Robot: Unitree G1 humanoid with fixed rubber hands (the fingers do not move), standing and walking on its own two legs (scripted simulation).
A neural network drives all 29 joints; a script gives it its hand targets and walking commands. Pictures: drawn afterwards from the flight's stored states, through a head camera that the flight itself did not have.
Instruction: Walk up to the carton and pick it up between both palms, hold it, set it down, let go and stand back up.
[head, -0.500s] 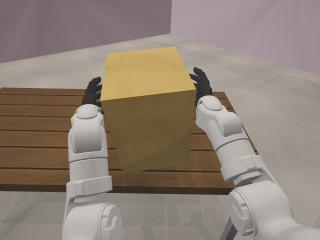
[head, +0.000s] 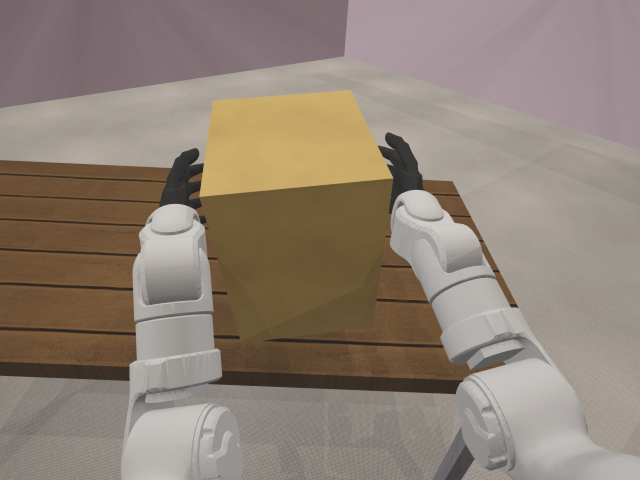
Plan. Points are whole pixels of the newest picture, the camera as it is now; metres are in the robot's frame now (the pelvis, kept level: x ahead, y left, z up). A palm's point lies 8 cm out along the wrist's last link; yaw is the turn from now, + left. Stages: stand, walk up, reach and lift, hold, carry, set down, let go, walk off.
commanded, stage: hold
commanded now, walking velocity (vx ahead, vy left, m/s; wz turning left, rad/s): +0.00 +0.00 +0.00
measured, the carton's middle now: (295, 217) +0.40 +0.01 +0.20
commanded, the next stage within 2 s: none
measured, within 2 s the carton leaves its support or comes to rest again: neither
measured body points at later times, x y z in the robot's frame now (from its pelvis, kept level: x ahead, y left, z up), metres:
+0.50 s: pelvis +0.00 +0.00 +0.00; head -0.07 +0.02 +0.44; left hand +0.37 +0.14 +0.24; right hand +0.38 -0.12 +0.25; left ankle +0.05 +0.09 -0.75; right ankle +0.01 -0.09 -0.75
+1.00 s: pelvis -0.01 +0.00 +0.00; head -0.07 +0.02 +0.44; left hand +0.37 +0.13 +0.24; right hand +0.37 -0.13 +0.24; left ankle +0.05 +0.09 -0.75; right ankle +0.01 -0.09 -0.75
